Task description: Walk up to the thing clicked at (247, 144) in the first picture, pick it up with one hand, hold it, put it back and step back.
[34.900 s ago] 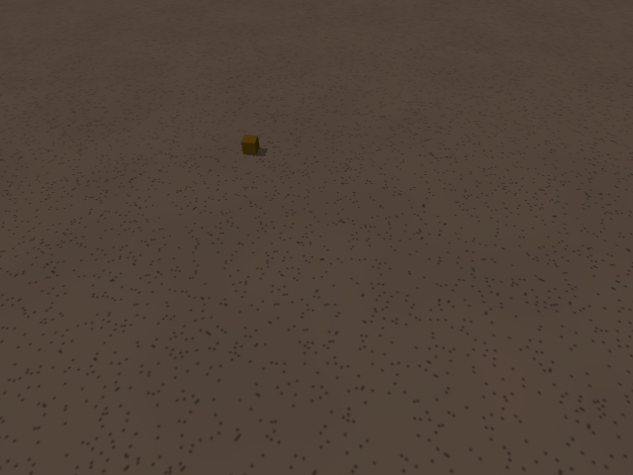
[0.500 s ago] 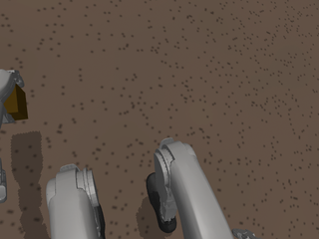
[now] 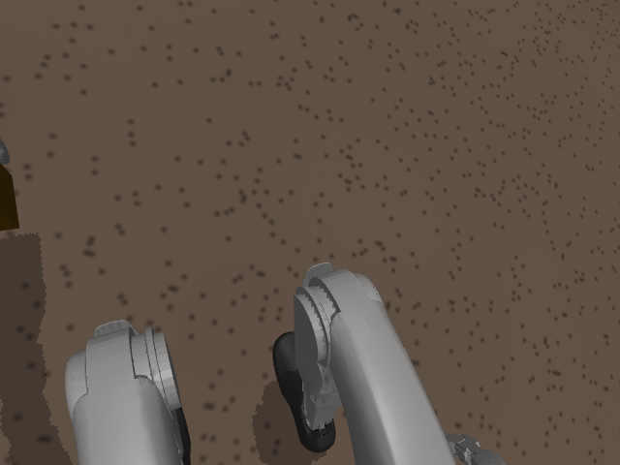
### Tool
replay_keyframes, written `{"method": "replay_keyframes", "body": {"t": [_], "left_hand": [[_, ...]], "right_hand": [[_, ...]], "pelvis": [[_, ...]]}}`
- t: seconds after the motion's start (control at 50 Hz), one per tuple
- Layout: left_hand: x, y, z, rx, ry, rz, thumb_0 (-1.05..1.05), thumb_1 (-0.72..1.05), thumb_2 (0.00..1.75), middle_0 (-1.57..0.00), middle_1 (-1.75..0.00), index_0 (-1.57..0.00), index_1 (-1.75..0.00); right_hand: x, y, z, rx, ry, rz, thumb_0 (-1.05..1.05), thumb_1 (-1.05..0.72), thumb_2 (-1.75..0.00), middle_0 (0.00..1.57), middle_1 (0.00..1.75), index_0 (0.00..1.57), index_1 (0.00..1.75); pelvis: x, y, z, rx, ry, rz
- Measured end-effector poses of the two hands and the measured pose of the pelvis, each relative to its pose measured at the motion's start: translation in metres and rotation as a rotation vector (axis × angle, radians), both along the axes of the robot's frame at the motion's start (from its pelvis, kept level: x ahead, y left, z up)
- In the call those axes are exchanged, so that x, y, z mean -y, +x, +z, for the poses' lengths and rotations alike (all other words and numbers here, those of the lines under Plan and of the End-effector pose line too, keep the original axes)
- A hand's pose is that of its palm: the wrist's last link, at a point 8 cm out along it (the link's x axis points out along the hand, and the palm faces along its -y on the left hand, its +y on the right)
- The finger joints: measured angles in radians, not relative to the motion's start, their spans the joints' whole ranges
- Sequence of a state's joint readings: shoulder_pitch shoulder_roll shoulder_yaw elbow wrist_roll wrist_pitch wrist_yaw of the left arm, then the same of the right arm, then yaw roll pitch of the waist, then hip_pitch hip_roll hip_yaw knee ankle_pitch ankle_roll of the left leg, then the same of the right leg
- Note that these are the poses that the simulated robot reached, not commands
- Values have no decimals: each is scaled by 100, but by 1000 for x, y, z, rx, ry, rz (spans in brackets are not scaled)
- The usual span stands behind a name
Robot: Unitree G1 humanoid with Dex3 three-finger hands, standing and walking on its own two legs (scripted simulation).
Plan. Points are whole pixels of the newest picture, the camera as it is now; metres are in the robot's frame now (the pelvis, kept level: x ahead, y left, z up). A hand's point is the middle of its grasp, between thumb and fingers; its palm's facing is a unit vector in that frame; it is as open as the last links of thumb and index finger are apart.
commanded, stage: lower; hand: left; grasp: from above
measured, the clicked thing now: out of the picture +0.50 +0.30 -0.21
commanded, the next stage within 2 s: rest in 0.20 s
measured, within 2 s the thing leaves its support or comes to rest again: neither
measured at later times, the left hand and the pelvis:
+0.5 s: hand out of the picture +0.50 +0.28 -0.23, palm faces -0.48 -0.04 -0.87, open 10.3 cm; pelvis +0.00 +0.00 -0.02, yaw -2 degrees
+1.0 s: hand out of the picture +0.50 +0.29 -0.27, palm faces -0.47 -0.07 -0.88, open 10.3 cm; pelvis +0.00 +0.00 -0.03, yaw -5 degrees
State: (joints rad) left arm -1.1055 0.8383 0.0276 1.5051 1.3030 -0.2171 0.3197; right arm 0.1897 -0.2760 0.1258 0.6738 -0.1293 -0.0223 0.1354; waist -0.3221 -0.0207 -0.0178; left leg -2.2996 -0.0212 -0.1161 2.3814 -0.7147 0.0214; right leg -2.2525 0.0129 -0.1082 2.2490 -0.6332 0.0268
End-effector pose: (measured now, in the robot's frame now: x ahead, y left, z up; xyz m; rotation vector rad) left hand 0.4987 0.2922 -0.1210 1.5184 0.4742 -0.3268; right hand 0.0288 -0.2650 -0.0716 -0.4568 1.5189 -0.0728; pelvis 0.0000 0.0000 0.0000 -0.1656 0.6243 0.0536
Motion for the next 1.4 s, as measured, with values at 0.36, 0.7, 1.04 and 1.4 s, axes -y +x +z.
{"method": "replay_keyframes", "body": {"t": [0.36, 0.7, 1.04, 1.4], "left_hand": [[6, 5, -41, 25, -13, -23, -1, -6, 57, -64, -64, -68, -58], [6, 6, -72, 2, -31, 24, -1, -5, 56, -63, -64, -67, -58], [-1, 5, -89, 20, -31, 7, -1, -5, 56, -63, -64, -67, -58], [0, 5, -94, 17, -22, 16, -1, -6, 56, -64, -63, -68, -58]], "right_hand": [[-1, -15, -7, -36, -19, 34, 0, -91, -90, 20, 30, 20, 30], [-2, -20, -1, -39, -37, 81, 0, -90, -89, 20, 30, 21, 30], [-3, -17, 12, -57, -71, 133, 0, -90, -90, 20, 30, 21, 30], [-14, -22, 6, -37, -24, 157, 0, -91, -90, 20, 30, 21, 30]], "pelvis": [[0, -1, -22, 25, -20, -11], [-1, -3, -29, 60, -46, -30], [-5, -2, -32, 80, -76, -39], [-6, -6, -35, 102, -81, -48]]}}
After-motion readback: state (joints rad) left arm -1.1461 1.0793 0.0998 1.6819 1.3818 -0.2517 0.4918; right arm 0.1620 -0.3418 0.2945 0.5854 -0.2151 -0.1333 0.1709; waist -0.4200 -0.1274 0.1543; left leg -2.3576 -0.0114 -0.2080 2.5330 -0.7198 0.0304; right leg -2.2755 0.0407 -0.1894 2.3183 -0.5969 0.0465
